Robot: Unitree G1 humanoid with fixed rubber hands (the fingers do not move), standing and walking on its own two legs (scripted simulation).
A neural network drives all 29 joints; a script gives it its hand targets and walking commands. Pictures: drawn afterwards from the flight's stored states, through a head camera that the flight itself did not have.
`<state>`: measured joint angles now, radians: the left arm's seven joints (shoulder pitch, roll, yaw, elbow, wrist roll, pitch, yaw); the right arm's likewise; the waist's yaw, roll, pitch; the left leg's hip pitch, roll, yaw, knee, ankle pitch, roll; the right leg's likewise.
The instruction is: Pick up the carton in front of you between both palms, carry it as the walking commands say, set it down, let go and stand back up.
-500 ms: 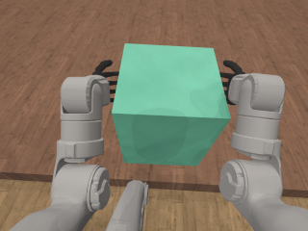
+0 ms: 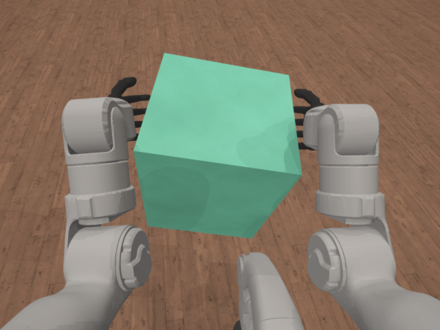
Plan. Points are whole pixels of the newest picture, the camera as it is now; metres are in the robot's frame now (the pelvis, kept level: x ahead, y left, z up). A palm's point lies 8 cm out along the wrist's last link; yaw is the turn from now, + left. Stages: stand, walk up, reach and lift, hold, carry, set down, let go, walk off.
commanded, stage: carry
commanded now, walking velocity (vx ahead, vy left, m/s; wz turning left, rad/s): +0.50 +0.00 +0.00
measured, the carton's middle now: (213, 156) +0.40 -0.02 +0.11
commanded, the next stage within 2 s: none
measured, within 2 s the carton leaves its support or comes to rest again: neither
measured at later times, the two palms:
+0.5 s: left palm out of the picture +0.69 +0.11 +0.31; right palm out of the picture +0.71 -0.18 +0.29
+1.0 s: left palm out of the picture +0.97 +0.11 +0.26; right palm out of the picture +0.96 -0.18 +0.25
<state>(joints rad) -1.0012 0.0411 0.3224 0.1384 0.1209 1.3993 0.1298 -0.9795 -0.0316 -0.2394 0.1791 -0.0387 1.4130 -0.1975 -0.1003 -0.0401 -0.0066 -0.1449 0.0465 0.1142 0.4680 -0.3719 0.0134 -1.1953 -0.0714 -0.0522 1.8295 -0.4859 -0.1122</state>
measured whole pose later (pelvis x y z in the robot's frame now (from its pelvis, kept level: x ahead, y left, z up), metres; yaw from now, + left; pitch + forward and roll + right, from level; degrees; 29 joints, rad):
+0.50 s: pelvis +0.31 -0.04 +0.11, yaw +1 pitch +4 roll -1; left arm -0.98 -0.04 0.28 0.15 0.08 1.35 0.19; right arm -0.97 -0.06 -0.31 0.17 -0.11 1.44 -0.15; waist 0.06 0.02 -0.01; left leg -0.81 0.08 0.02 1.05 -0.24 0.05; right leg -0.38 0.00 -0.15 0.60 -0.30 -0.07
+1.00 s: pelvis +0.60 -0.03 +0.13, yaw -1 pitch +5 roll +0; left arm -0.76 -0.03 0.25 0.21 0.10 1.27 0.14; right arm -0.76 0.03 -0.25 0.25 -0.12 1.32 -0.18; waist 0.01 -0.02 -0.06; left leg -0.15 0.03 0.12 0.35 -0.28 0.00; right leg -0.54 -0.07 -0.11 0.51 -0.11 0.02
